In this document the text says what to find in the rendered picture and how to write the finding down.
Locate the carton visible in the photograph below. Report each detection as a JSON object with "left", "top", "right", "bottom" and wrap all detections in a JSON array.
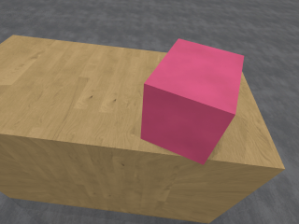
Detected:
[{"left": 140, "top": 38, "right": 244, "bottom": 165}]

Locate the pedestal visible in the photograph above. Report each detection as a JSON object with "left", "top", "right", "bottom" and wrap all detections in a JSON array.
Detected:
[{"left": 0, "top": 35, "right": 285, "bottom": 224}]

